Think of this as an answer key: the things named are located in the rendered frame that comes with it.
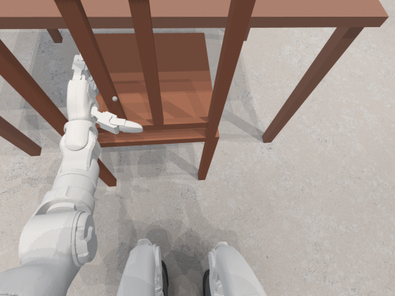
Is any robot left upper arm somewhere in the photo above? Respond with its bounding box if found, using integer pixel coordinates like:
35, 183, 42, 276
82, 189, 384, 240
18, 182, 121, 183
0, 210, 98, 296

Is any robot left shin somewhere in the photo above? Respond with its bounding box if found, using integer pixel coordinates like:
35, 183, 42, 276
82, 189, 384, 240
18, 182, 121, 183
129, 239, 164, 296

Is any left robot hand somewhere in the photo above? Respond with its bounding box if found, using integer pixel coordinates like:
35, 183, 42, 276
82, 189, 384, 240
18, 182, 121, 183
67, 54, 143, 134

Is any robot right thigh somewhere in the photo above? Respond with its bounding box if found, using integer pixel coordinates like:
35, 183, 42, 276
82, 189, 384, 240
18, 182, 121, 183
209, 246, 267, 296

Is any robot left forearm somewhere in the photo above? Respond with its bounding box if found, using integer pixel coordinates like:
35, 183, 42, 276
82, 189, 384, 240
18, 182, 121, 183
19, 120, 101, 264

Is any chair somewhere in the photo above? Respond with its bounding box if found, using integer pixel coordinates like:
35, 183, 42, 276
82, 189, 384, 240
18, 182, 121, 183
0, 0, 256, 187

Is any table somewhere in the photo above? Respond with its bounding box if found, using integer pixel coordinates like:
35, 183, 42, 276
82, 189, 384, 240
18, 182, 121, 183
0, 0, 389, 156

